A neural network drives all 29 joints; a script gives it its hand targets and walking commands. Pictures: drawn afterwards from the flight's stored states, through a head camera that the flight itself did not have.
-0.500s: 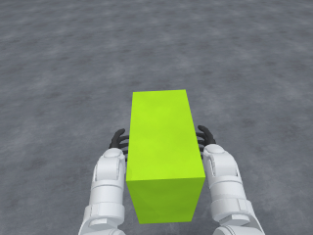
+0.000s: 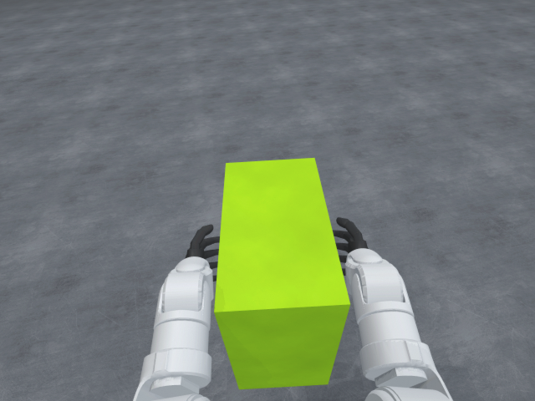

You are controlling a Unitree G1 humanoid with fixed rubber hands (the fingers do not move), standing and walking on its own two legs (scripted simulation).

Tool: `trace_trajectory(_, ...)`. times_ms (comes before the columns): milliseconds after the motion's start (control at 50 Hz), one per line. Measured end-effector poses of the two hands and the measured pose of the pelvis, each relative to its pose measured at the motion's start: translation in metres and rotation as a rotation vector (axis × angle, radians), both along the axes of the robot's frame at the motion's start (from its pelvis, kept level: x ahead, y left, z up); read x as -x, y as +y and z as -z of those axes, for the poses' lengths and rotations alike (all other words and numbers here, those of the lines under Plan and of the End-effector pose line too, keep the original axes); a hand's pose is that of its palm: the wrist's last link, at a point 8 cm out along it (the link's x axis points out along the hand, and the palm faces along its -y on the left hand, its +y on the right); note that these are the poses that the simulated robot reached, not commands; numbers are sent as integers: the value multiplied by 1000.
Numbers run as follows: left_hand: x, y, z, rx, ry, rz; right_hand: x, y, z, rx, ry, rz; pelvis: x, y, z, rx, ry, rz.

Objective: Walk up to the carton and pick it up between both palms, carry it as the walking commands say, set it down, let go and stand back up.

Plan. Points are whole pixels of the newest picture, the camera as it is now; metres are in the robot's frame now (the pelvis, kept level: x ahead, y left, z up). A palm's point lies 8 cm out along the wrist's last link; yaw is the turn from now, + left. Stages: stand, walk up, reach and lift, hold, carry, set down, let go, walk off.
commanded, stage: hold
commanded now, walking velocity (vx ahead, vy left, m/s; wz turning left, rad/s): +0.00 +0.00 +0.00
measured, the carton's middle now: (276, 273) +0.34 +0.00 -0.01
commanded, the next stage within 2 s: carry in 0.44 s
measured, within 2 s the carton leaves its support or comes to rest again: neither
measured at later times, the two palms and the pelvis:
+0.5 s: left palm (196, 268) +0.31 +0.13 +0.06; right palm (356, 259) +0.31 -0.12 +0.06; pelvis +0.00 +0.00 -0.01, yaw +1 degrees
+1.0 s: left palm (154, 261) +0.30 +0.18 +0.09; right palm (322, 248) +0.31 -0.07 +0.10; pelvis +0.01 +0.05 -0.01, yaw +0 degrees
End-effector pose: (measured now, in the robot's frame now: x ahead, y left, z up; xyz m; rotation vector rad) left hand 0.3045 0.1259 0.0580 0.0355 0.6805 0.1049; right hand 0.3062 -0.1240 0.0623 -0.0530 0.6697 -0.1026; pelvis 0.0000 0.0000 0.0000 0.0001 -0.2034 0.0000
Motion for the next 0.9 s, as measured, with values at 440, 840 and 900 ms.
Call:
trace_trajectory(440, 2, 0, 0, 4, -1, 0, 3, -1, 1, -8, -1, 8, 4, 1, 2, 0, 16, -3)
trace_trajectory(840, 2, 59, -23, 24, -74, -116, -17, 62, -23, -60, -75, -17, -5, 40, 17, 18, 271, -14)
trace_trajectory(900, 4, 60, -27, 40, -59, -111, -10, 62, -25, -58, -61, 3, -4, 44, 16, 18, 268, -16)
